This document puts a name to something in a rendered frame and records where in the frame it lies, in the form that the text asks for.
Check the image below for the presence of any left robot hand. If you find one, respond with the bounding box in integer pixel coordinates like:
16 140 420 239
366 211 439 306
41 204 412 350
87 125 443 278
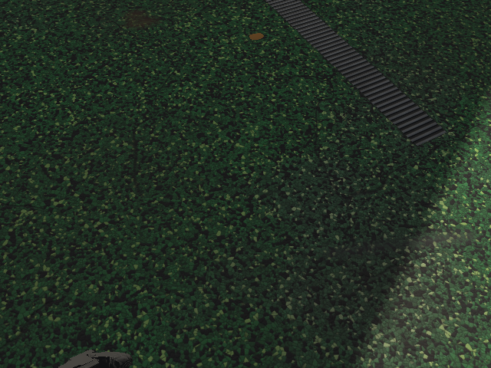
58 350 132 368

